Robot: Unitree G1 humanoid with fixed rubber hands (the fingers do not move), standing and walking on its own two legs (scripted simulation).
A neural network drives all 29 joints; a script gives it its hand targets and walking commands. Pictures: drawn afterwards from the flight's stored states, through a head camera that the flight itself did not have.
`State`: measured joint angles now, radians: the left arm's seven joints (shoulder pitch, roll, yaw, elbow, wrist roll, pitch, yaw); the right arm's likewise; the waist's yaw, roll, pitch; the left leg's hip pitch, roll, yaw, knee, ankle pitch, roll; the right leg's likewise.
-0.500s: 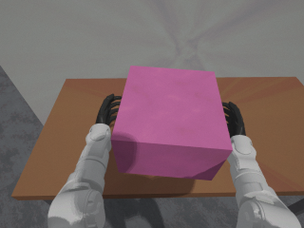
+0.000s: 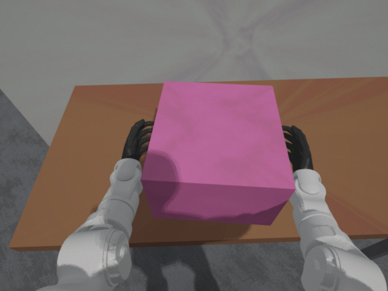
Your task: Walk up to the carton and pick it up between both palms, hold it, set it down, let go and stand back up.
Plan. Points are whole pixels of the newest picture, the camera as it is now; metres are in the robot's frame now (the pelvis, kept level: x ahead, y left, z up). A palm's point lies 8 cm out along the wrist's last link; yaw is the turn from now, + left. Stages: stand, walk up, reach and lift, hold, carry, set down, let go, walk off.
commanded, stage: set down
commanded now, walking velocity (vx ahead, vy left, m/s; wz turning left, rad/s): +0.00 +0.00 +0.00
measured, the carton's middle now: (214, 149) +0.45 -0.03 +0.00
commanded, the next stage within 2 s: none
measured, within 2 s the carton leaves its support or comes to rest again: rests again in 0.68 s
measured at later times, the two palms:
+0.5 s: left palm (139, 165) +0.42 +0.15 -0.01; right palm (294, 172) +0.39 -0.21 -0.01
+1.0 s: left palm (140, 168) +0.42 +0.15 -0.03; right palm (292, 176) +0.39 -0.21 -0.03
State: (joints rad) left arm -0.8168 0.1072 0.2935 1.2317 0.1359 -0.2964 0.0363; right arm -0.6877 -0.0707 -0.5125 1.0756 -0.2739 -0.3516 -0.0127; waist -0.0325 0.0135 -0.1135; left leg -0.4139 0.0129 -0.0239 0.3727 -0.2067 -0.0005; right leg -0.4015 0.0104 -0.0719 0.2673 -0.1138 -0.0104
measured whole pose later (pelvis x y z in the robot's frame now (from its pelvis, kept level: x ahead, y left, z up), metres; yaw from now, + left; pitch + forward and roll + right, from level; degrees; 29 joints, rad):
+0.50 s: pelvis -0.01 +0.00 -0.01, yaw -1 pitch +25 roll -1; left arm -0.95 0.16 0.21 1.54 0.01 -0.52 0.07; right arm -0.80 -0.12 -0.52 1.27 -0.27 -0.48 -0.03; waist -0.04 0.04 -0.19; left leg -0.68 0.02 -0.01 0.47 -0.21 0.00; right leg -0.67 0.01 -0.07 0.36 -0.12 -0.01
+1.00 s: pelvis -0.03 +0.00 -0.02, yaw -1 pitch +29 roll -1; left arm -1.05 0.20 0.24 1.65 0.00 -0.62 0.04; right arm -0.92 -0.14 -0.62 1.38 -0.33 -0.57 -0.01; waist -0.04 0.04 -0.19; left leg -0.83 0.01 0.01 0.51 -0.19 0.01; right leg -0.84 0.00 -0.06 0.43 -0.11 -0.01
